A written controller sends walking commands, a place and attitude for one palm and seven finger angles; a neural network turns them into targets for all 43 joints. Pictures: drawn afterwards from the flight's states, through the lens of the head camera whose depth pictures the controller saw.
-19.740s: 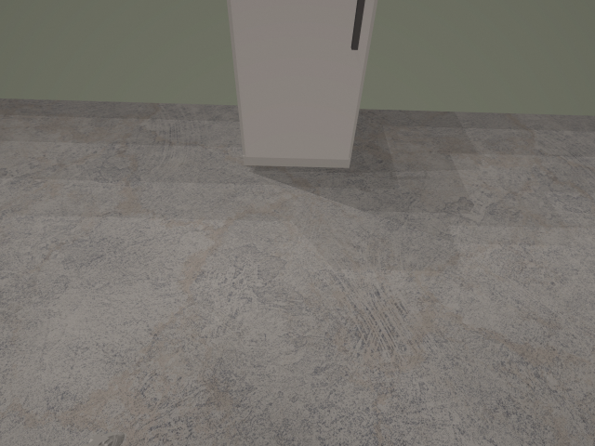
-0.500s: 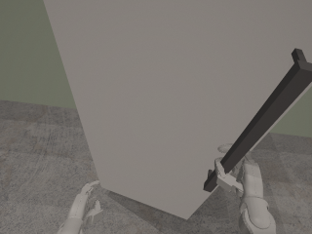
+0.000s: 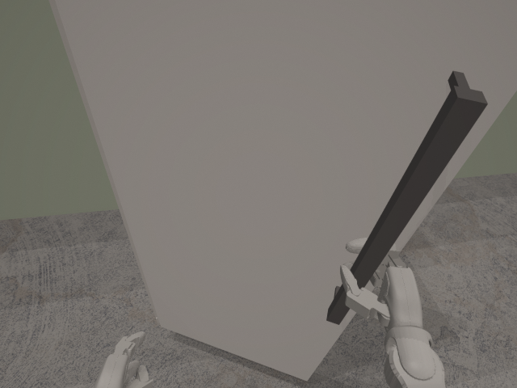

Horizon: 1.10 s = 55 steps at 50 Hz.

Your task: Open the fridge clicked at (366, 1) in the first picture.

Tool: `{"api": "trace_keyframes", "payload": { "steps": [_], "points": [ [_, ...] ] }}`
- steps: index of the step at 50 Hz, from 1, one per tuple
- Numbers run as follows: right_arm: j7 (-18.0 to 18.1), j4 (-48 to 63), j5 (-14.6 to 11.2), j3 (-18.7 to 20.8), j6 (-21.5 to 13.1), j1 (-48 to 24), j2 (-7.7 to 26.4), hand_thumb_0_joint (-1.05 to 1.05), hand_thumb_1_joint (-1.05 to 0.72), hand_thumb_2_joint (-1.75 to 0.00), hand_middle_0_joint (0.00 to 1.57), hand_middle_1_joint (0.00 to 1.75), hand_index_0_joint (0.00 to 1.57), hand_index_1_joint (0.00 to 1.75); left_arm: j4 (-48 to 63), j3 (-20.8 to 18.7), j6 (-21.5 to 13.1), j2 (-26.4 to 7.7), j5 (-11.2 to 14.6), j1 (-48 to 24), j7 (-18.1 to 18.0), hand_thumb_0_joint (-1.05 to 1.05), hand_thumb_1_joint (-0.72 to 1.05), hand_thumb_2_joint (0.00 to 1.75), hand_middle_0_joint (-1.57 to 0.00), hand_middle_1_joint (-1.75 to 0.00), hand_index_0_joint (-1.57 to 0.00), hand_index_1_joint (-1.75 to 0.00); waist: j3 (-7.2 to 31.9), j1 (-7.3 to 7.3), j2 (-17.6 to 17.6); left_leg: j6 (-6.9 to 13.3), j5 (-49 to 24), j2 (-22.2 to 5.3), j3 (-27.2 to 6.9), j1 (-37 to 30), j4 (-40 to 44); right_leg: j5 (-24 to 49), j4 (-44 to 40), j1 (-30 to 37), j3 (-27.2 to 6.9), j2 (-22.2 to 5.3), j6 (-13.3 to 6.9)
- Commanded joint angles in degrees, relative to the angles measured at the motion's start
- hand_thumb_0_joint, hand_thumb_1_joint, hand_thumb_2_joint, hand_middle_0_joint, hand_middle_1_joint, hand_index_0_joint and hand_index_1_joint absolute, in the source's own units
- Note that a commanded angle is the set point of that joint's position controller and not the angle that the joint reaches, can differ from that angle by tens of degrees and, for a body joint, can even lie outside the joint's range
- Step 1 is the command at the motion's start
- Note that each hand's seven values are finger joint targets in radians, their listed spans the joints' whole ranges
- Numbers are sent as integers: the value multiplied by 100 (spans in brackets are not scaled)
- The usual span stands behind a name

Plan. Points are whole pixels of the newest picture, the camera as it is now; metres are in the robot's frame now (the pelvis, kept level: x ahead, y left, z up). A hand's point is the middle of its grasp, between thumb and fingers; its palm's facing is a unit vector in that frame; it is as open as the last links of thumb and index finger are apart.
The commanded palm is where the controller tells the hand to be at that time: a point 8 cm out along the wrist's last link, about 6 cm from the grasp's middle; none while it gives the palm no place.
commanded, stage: walk backward, drawing the door open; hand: right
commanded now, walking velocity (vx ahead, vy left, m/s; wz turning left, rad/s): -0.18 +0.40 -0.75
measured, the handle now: (377, 234) +0.31 -0.13 +0.14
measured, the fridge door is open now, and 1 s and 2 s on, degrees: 30 78 79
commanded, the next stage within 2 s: stop walking and hold the door back in 0.94 s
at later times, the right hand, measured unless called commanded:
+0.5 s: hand out of the picture +0.09 +0.01 +0.07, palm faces +0.29 +0.94 -0.15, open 6.6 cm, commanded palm +0.04 -0.03 +0.08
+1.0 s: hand out of the picture -0.01 +0.19 +0.07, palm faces +0.64 +0.75 -0.16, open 6.7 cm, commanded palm -0.07 +0.17 +0.08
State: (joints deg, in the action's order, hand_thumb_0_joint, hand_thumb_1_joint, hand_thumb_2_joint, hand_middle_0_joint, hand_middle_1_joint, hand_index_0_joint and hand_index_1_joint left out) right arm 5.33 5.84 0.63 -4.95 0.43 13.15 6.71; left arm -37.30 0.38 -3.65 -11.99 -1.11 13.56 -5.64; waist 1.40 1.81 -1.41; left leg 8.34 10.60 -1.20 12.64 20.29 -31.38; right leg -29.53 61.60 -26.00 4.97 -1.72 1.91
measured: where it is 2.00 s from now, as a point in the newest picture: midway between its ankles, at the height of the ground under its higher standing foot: outside the picture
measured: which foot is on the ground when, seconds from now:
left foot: down 0.00-0.08, up 0.10-0.28, down 0.30-0.48, up 0.50-0.64, down 0.66-0.88, up 0.90-1.00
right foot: up 0.00-0.08, down 0.10-0.32, up 0.34-0.48, down 0.50-0.66, up 0.68-0.88, down 0.90-1.00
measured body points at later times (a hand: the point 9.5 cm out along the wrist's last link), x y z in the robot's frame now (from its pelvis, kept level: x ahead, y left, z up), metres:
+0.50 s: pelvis -0.10 +0.18 -0.02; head -0.10 +0.19 +0.43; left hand +0.15 +0.33 -0.10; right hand +0.07 -0.04 +0.08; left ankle +0.01 +0.24 -0.72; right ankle -0.10 +0.04 -0.73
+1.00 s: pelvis -0.12 +0.43 -0.01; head -0.11 +0.42 +0.44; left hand +0.15 +0.48 -0.10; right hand -0.05 +0.15 +0.09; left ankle +0.03 +0.45 -0.68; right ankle -0.21 +0.29 -0.73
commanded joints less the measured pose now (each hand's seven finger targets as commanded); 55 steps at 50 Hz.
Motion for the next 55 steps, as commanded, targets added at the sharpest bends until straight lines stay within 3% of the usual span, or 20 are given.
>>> {"api": "trace_keyframes", "payload": {
  "steps": [1,3,5,7,13,16,19,23,25,27,31,33,36,42,43,44,45,52,54,55],
  "points": [
    [-43,1838,60,28,-573,-701,425,0,-90,-90,45,140,45,140,1023,-43,-405,-289,-12,-517,-41,0,90,90,-20,-30,-20,-30,723,-74,972,-504,543,-1255,-765,-160,1666,-160,-1139,904,451,-76,-117],
    [-77,1941,65,-209,-588,-794,308,0,-90,-90,45,140,45,140,960,-66,-502,-390,41,-158,-40,0,90,90,-20,-30,-20,-30,567,273,564,-1469,484,-541,-134,670,646,418,-3227,2111,278,-258,-344],
    [-44,2037,175,-241,-758,-507,327,0,-90,-90,45,140,45,140,1515,-191,-416,-855,-239,-658,5,0,90,90,-20,-30,-20,-30,333,36,-1816,-1533,1529,-141,-1526,1251,-3664,992,-5334,867,-4779,-3313,-1616],
    [-202,2140,277,-281,-824,-209,226,0,-90,-90,45,140,45,140,1332,-208,-255,-647,-213,-809,120,0,90,90,-20,-30,-20,-30,207,-41,-612,-1271,1111,8,-1893,1560,-4205,1577,-4687,913,-3470,-2524,-1260],
    [-110,2130,130,-211,-779,-323,228,0,-90,-90,45,140,45,140,948,-288,-643,-665,-16,-814,150,0,90,90,-20,-30,-20,-30,396,-121,-698,-1043,1089,377,-796,-939,444,109,-4016,96,-1391,-697,-328],
    [-24,2845,69,289,-861,-612,774,0,-90,-90,45,140,45,140,842,-183,-662,-34,-3,-794,117,0,90,90,-20,-30,-20,-30,894,56,890,-281,88,-1151,-1382,-503,855,499,-1728,160,80,184,108],
    [-159,2346,100,84,-698,-188,584,0,-90,-90,45,140,45,140,878,-272,-835,-156,21,-902,-10,0,90,90,-20,-30,-20,-30,705,-229,1793,375,-455,-1680,-1814,-299,998,-568,680,-367,-83,42,-34],
    [-290,2316,42,-364,-910,-643,189,0,-90,-90,45,140,45,140,888,-196,-852,-404,-70,-487,-72,0,90,90,-20,-30,-20,-30,251,263,579,-274,-542,-953,-508,1020,-1381,931,-2705,1432,-355,-409,-183],
    [-297,2565,183,-346,-1098,-422,256,0,-90,-90,45,140,45,140,1133,-260,-782,-755,-290,-614,-1,0,90,90,-20,-30,-20,-30,451,91,-1410,-1193,2075,-62,-1541,2221,-3865,2907,-4842,1827,-4958,-3158,-1345],
    [-279,2587,223,-339,-1131,-81,144,0,-90,-90,45,140,45,140,1145,-299,-583,-822,-203,-944,178,0,90,90,-20,-30,-20,-30,293,1,-1202,-1243,1398,-43,-1996,1526,-3834,-72,-4974,854,-3796,-2340,-1223],
    [-106,2718,32,-75,-844,-11,239,0,-90,-90,45,140,45,140,1054,-301,-584,-583,-81,-1169,174,0,90,90,-20,-30,-20,-30,491,-288,-1055,-854,1595,219,-1155,-1449,-240,-507,-4020,-847,-1568,-1066,-361],
    [-29,2954,96,238,-721,-431,786,0,-90,-90,45,140,45,140,1016,-302,-640,-136,22,-995,131,0,90,90,-20,-30,-20,-30,779,-160,1696,91,2979,-1344,-2627,-128,1975,-413,-517,-121,153,418,287],
    [-82,2536,109,263,-696,-412,718,0,-90,-90,45,140,45,140,948,-204,-619,-122,-67,-990,86,0,90,90,-20,-30,-20,-30,457,-146,1330,262,1387,-1638,-1925,351,1559,-350,1590,-140,52,41,48],
    [-244,2529,117,-130,-893,-651,369,0,-90,-90,45,140,45,140,1143,-175,-710,-281,-69,-453,47,0,90,90,-20,-30,-20,-30,570,96,921,-178,475,-1044,-825,278,353,-2,-2359,1339,205,-103,-215],
    [-257,2466,101,-263,-891,-659,335,0,-90,-90,45,140,45,140,1163,-246,-727,-450,-65,-271,47,0,90,90,-20,-30,-20,-30,476,264,132,-447,776,-875,-686,1125,-776,502,-3571,1996,-630,-744,-427],
    [-297,2508,130,-345,-1010,-541,210,0,-90,-90,45,140,45,140,1391,-284,-746,-702,-188,-399,63,0,90,90,-20,-30,-20,-30,270,209,-1474,-952,1599,-200,-744,2081,-2629,1431,-4567,1979,-3478,-2559,-1130],
    [-269,2524,305,-180,-1145,-522,433,0,-90,-90,45,140,45,140,1413,-297,-651,-814,-259,-629,33,0,90,90,-20,-30,-20,-30,271,77,-1211,-1260,1400,-225,-1650,1943,-3726,2227,-4994,1628,-4782,-3477,-1662],
    [-187,2656,147,-201,-938,-394,237,0,-90,-90,45,140,45,140,1014,-337,-626,-559,53,-880,236,0,90,90,-20,-30,-20,-30,615,-214,-418,-806,1054,-91,-1038,-1288,558,-457,-3003,-213,-912,-636,-258],
    [43,2196,126,615,-735,-1543,1178,0,-90,-90,45,140,45,140,996,-284,-609,-222,61,-894,121,0,90,90,-20,-30,-20,-30,762,-323,2020,-26,1786,-1815,-3129,-417,1755,-697,442,-423,-216,294,13],
    [181,1838,77,1206,-674,-1686,1527,0,-90,-90,45,140,45,140,831,-214,-546,-273,-85,-786,33,0,90,90,-20,-30,-20,-30,977,-256,1466,-51,1856,-2089,-3010,-281,1788,-415,1082,-353,-508,165,-81]
  ]
}}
